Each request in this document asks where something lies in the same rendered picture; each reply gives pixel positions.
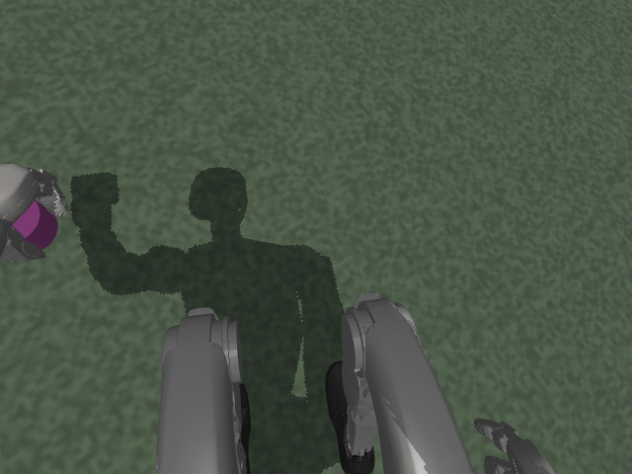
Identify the tin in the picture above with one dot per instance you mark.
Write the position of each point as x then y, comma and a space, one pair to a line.
37, 225

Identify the left robot hand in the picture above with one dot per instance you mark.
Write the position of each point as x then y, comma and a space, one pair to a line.
19, 187

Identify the right robot foot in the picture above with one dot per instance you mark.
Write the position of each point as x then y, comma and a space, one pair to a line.
337, 406

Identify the right robot hand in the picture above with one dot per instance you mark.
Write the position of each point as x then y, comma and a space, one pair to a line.
524, 456

